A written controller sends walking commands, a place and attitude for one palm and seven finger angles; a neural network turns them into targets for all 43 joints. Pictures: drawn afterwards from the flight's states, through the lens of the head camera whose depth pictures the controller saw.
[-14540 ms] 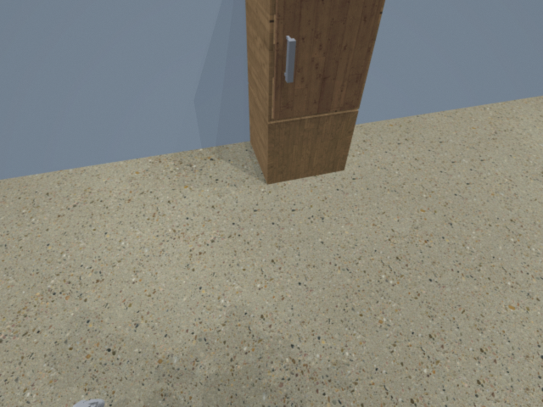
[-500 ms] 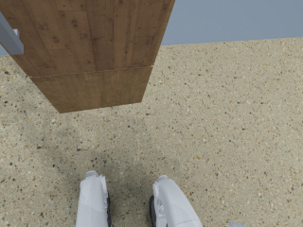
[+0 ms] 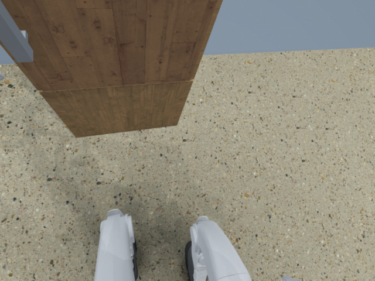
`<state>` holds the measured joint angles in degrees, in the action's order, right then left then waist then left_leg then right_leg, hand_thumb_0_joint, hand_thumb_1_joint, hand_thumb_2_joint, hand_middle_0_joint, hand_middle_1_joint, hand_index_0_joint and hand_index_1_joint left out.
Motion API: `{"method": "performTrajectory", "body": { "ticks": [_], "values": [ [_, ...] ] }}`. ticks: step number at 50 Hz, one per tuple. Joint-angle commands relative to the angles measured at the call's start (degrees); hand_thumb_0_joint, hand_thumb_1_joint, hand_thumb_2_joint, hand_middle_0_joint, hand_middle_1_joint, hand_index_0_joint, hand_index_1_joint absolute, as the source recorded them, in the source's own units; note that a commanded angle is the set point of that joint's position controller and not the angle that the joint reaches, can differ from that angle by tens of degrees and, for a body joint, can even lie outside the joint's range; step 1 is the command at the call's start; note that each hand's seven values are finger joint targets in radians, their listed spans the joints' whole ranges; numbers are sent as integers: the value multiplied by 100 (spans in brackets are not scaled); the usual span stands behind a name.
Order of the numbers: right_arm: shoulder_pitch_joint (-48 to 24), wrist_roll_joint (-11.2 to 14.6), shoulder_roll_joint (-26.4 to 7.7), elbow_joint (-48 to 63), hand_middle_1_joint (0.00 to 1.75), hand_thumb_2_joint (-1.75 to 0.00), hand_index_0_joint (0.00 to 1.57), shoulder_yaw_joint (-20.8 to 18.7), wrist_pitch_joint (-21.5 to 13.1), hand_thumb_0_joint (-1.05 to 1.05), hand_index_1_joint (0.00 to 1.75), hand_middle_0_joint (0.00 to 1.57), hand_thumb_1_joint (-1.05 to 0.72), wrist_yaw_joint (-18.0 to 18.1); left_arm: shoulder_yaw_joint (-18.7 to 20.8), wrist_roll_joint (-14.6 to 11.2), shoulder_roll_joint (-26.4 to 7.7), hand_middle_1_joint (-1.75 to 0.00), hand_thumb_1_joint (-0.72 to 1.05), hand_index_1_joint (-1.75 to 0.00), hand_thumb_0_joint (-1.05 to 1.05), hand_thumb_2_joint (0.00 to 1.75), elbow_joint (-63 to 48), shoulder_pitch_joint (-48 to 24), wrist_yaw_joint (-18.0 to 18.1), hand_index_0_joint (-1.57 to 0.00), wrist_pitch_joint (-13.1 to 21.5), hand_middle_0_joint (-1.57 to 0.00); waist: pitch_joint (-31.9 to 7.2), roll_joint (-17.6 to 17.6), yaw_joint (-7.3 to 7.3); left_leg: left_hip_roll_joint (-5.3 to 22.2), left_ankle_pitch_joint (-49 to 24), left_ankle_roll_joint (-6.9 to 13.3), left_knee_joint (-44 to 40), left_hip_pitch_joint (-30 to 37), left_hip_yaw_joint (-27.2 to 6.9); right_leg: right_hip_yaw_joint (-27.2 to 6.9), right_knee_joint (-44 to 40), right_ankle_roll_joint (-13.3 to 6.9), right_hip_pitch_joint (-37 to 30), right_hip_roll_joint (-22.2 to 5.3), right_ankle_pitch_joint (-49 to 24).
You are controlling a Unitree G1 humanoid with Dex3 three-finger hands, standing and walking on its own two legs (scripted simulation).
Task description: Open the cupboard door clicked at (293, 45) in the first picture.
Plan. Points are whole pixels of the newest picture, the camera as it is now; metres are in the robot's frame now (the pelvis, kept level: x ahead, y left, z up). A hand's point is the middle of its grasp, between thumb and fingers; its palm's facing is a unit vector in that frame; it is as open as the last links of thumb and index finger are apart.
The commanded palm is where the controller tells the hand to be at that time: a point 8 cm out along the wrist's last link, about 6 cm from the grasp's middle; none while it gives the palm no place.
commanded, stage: slide the fingers in behind the handle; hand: left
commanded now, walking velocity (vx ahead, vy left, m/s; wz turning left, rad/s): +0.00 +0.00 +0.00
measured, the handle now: (1, 12) +0.56 +0.30 +0.09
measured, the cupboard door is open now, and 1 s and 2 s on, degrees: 0 0 0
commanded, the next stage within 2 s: close the thumb around the handle in 1.30 s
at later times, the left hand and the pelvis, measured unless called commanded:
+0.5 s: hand out of the picture +0.51 +0.31 +0.09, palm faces +0.17 -0.99 +0.00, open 14.0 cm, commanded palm +0.50 +0.32 +0.08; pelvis +0.00 +0.00 +0.01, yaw +1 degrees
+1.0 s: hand (9, 37) +0.51 +0.28 +0.09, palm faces +0.17 -0.99 +0.00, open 14.0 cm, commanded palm +0.50 +0.30 +0.08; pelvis +0.00 -0.01 +0.01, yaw +1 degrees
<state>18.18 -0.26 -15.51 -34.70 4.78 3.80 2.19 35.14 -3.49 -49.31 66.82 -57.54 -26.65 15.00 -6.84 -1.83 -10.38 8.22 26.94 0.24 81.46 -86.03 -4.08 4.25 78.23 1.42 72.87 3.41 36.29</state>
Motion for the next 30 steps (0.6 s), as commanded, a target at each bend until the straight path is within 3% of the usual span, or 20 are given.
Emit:
{"method": "performTrajectory", "body": {
  "ticks": [1, 3, 4, 6, 8, 10, 12, 13, 17, 19, 20, 22, 23, 27, 30],
  "values": [
    [1152, -10, -1237, 117, 30, -90, 20, -513, -88, 0, 30, 20, -90, 46, 55, -160, -1669, -120, -50, -120, 0, 30, -1461, -2093, 165, -30, 398, -30, -3480, -1747, 105, -197, -1952, 125, -908, 4928, -354, 81, -1166, -295, 167, 165, -1599],
    [1156, -23, -1211, 102, 30, -90, 20, -508, -126, 0, 30, 20, -90, 41, -39, -159, -1480, -120, -50, -120, 0, 30, -1384, -2116, 229, -30, 425, -30, -3303, -1657, 48, -207, -1812, 141, -940, 4855, -368, 72, -1191, -300, 236, 159, -1530],
    [1148, -22, -1231, 75, 30, -90, 20, -510, -120, 0, 30, 20, -90, 47, -5, -137, -1557, -120, -50, -120, 0, 30, -1379, -2148, 276, -30, 452, -30, -3278, -1661, 65, -199, -1788, 119, -979, 4859, -362, 77, -1208, -301, 202, 146, -1514],
    [1132, -27, -1195, 77, 30, -90, 20, -516, -146, 0, 30, 20, -90, 40, -174, -139, -1300, -120, -50, -120, 0, 30, -1320, -2149, 342, -30, 490, -30, -3154, -1560, 16, -223, -1602, 132, -1021, 4764, -338, 66, -1264, -289, 170, 141, -1442],
    [1152, -25, -1206, 81, 30, -90, 20, -510, -158, 0, 30, 20, -90, 47, -46, -155, -1398, -120, -50, -120, 0, 30, -1155, -1989, 381, -30, 547, -30, -3095, -1463, 58, -235, -1618, 141, -1027, 4678, -308, 42, -1274, -306, 75, 147, -1471],
    [1114, -30, -1196, 64, 30, -90, 20, -506, -164, 0, 30, 20, -90, 49, -268, -141, -1179, -120, -50, -120, 0, 30, -1122, -2125, 410, -30, 597, -30, -2939, -1400, -35, -227, -1494, 136, -1057, 4612, -307, 48, -1288, -288, 141, 142, -1407],
    [1100, -24, -1183, 76, 30, -90, 20, -514, -185, 0, 30, 20, -90, 45, -300, -162, -1115, -120, -50, -120, 0, 30, -1141, -2076, 431, -30, 653, -30, -2996, -1408, -19, -239, -1484, 146, -1046, 4560, -257, 26, -1309, -288, 30, 140, -1434],
    [1119, -35, -1194, 90, 30, -90, 20, -509, -183, 0, 30, 20, -90, 47, -145, -169, -1249, -120, -50, -120, 0, 30, -1112, -2009, 455, -30, 708, -30, -3029, -1431, 55, -255, -1542, 134, -1053, 4573, -270, 25, -1275, -314, 5, 133, -1448],
    [1085, -23, -1183, 95, 30, -90, 20, -518, -180, 0, 30, 20, -90, 40, -292, -182, -1075, -120, -50, -120, 0, 30, -1040, -2043, 493, -30, 726, -30, -2964, -1289, -2, -265, -1434, 157, -1046, 4408, -203, -4, -1317, -273, -112, 128, -1431],
    [1085, -27, -1185, 96, 30, -90, 20, -520, -173, 0, 30, 20, -90, 34, -217, -154, -1153, -120, -50, -120, 0, 30, -1107, -1979, 528, -30, 773, -30, -3118, -1481, 93, -264, -1551, 130, -1052, 4536, -216, 2, -1264, -299, -86, 116, -1464],
    [1086, -34, -1171, 85, 30, -90, 20, -535, -176, 0, 30, 20, -90, 27, -289, -171, -1026, -120, -50, -120, 0, 30, -1186, -2036, 542, -30, 786, -30, -3131, -1467, 46, -261, -1558, 134, -1054, 4594, -227, 7, -1275, -289, -62, 114, -1482],
    [1097, -39, -1191, 72, 30, -90, 20, -547, -166, 0, 30, 20, -90, 32, -149, -182, -1175, -120, -50, -120, 0, 30, -1240, -2002, 574, -30, 819, -30, -3207, -1336, 95, -266, -1544, 139, -1053, 4536, -217, -16, -1292, -283, -213, 114, -1481],
    [1101, -44, -1170, 77, 30, -90, 20, -553, -180, 0, 30, 20, -90, 22, -236, -194, -1007, -120, -50, -120, 0, 30, -1276, -1988, 580, -30, 847, -30, -3204, -1473, 78, -269, -1591, 138, -1047, 4621, -232, -18, -1270, -300, -87, 117, -1496],
    [1092, -41, -1163, 18, 30, -90, 20, -565, -178, 0, 30, 20, -90, 30, -333, -194, -890, -120, -50, -120, 0, 30, -1297, -2091, 638, -30, 840, -30, -3149, -1332, 17, -270, -1476, 153, -1055, 4528, -193, -34, -1333, -269, -184, 109, -1472],
    [1093, -52, -1141, -14, 30, -90, 20, -580, -190, 0, 30, 20, -90, 17, -386, -181, -759, -120, -50, -120, 0, 30, -1343, -2119, 704, -30, 879, -30, -3223, -1462, 53, -273, -1491, 121, -1082, 4687, -244, -10, -1304, -293, -94, 104, -1447]
  ]
}}
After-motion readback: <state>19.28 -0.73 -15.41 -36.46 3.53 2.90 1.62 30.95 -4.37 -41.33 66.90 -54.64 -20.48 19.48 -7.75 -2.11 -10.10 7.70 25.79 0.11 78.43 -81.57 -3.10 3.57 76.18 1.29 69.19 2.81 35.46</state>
